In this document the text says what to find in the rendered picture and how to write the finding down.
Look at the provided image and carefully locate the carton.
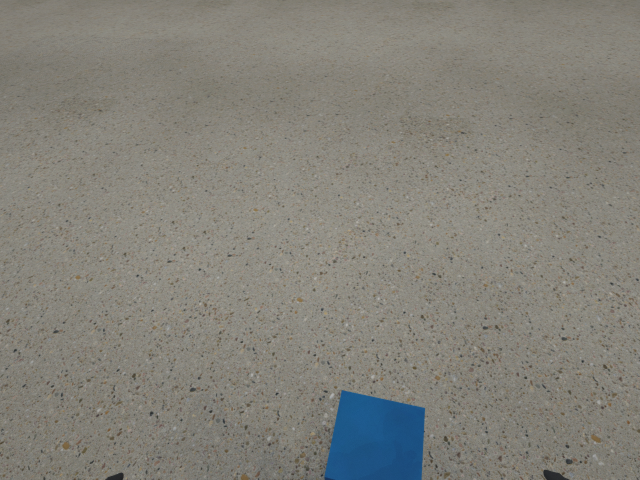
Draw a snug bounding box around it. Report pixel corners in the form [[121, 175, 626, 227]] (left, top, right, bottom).
[[324, 390, 425, 480]]

